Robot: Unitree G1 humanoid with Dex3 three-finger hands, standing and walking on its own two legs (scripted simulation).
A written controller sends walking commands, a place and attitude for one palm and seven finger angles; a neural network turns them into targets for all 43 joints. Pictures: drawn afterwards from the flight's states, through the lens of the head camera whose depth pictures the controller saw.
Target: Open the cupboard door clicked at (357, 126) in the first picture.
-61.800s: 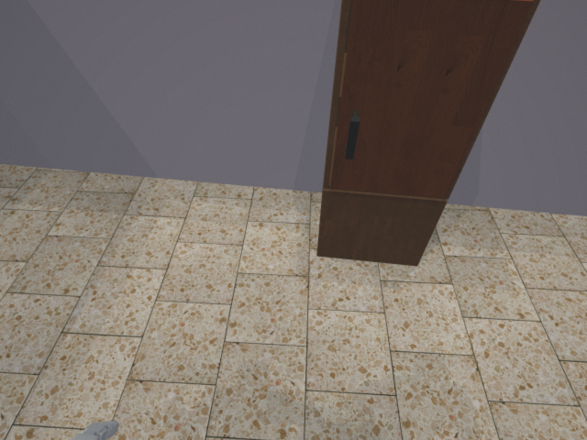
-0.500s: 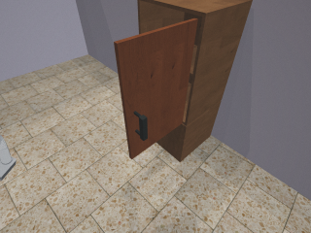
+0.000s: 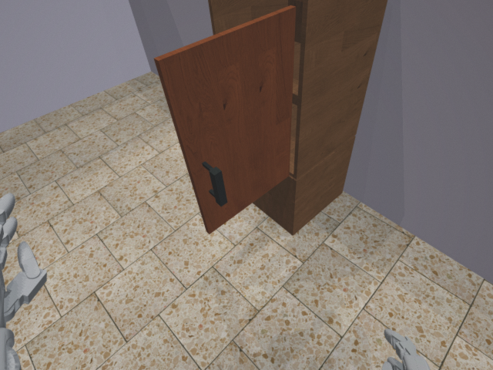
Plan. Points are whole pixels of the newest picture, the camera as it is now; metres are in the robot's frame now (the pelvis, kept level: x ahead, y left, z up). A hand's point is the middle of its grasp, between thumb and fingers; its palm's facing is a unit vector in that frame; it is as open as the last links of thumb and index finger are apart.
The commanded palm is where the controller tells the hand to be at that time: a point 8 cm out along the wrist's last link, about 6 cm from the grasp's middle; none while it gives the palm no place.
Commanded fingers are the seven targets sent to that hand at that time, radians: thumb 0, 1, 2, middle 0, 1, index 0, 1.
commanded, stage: stop stepping back and stand still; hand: left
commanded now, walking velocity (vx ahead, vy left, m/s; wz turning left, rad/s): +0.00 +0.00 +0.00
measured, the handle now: (214, 183) +0.61 +0.15 -0.12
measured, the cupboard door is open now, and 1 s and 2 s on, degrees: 90 90 90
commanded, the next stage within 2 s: let the arm hang, fingers relaxed in 0.06 s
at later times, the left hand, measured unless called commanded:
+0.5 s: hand out of the picture +0.02 +0.20 -0.18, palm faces +0.01 -0.98 -0.18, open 7.4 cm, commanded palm none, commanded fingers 0.00 0.90 0.90 -0.20 -0.30 -0.20 -0.30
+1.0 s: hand out of the picture -0.04 +0.25 -0.18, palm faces +0.06 -0.97 -0.24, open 7.4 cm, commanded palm none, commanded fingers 0.00 0.90 0.90 -0.20 -0.30 -0.20 -0.30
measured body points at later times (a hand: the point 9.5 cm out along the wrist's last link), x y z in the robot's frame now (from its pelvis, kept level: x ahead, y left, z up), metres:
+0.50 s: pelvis -0.04 +0.01 -0.01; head -0.03 +0.03 +0.43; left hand +0.02 +0.25 -0.16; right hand +0.02 -0.25 -0.15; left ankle -0.01 +0.14 -0.75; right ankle +0.00 -0.03 -0.75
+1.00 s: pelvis -0.04 +0.05 +0.00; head -0.05 +0.05 +0.45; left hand -0.04 +0.30 -0.16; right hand -0.05 -0.16 -0.17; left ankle -0.01 +0.14 -0.75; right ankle +0.00 -0.03 -0.74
